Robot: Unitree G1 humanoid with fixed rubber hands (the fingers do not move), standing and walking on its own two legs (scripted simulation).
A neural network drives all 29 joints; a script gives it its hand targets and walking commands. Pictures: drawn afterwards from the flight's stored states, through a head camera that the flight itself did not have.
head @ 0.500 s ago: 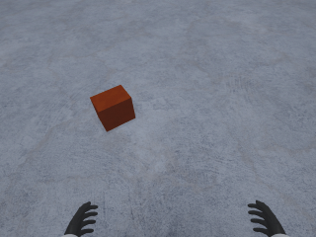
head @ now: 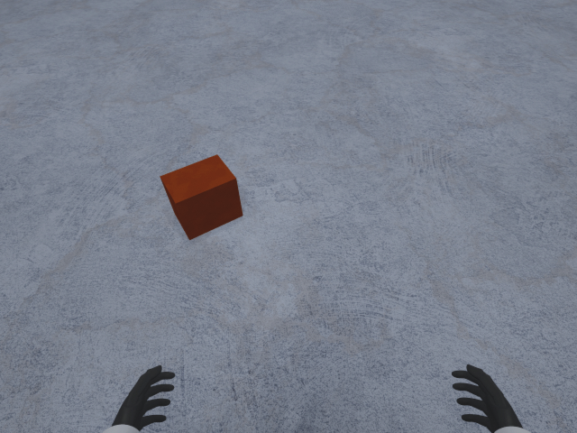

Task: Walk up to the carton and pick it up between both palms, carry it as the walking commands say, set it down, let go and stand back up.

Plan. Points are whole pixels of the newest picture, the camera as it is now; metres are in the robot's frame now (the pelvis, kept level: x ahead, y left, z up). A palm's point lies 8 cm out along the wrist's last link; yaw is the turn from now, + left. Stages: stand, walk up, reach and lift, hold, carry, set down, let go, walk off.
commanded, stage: stand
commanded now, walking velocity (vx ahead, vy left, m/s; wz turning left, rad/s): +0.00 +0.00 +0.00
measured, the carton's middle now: (203, 197) +1.15 +0.43 -0.63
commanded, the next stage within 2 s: walk up in 1.54 s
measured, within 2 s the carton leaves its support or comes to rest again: neither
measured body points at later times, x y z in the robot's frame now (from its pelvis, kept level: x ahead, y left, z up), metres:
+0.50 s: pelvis -0.02 +0.00 +0.00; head -0.03 -0.01 +0.45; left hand +0.14 +0.25 -0.08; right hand +0.14 -0.27 -0.08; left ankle +0.01 +0.12 -0.72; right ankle +0.01 -0.12 -0.72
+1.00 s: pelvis -0.03 +0.00 +0.01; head -0.03 +0.00 +0.46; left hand +0.12 +0.24 -0.08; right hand +0.13 -0.27 -0.07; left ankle +0.01 +0.12 -0.72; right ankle +0.01 -0.12 -0.72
